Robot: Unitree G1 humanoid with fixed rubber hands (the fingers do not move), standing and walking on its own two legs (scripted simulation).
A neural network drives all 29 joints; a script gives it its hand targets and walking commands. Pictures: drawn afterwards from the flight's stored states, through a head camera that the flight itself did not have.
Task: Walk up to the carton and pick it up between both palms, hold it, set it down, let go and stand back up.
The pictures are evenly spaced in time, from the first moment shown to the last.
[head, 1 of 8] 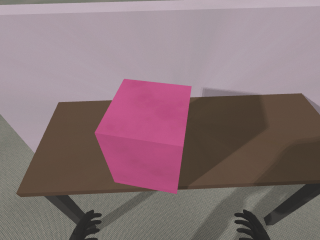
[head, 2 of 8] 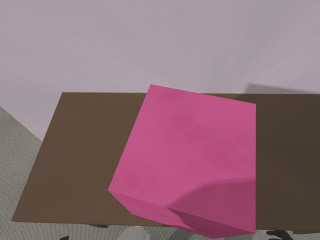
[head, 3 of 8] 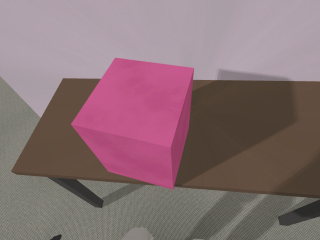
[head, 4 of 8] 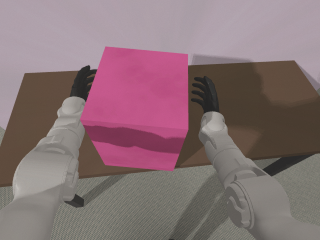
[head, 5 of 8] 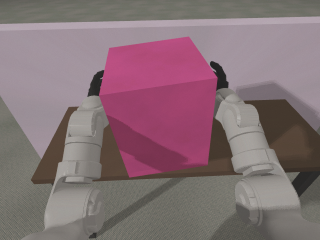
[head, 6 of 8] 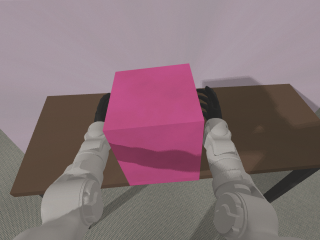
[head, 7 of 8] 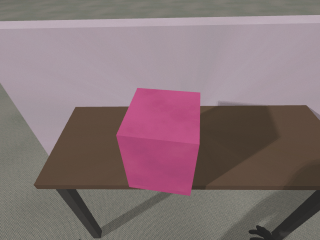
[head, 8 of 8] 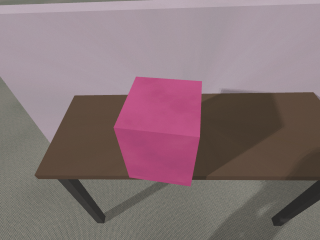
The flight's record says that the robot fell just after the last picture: no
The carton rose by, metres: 0.17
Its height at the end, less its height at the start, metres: +0.00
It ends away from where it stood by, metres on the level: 0.02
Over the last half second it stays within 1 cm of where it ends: yes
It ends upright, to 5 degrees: yes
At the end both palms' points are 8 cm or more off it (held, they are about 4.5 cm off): yes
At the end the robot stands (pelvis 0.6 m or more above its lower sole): yes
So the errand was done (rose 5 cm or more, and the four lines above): yes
